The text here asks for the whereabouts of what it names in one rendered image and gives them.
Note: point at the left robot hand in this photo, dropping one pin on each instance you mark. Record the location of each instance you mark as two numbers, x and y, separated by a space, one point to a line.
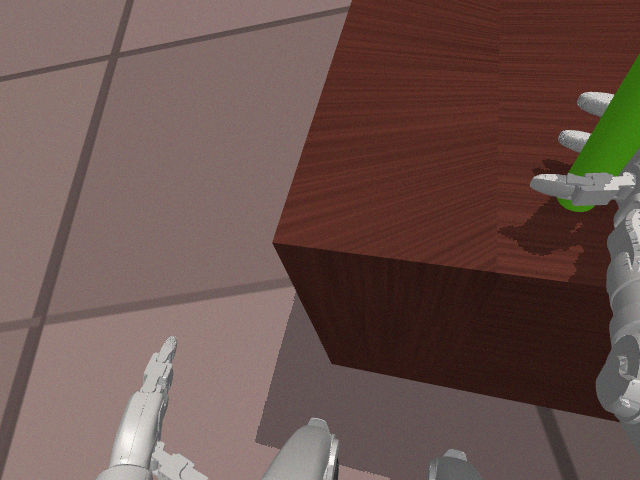
137 441

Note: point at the right robot arm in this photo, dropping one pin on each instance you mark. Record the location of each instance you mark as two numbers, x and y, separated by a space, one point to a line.
618 383

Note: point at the left robot arm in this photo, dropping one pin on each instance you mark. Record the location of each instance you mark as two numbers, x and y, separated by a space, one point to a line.
126 472

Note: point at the can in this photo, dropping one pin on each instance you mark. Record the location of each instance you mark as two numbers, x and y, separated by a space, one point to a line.
616 137

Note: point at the right robot hand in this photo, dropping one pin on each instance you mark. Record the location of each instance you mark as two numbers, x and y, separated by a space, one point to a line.
592 188

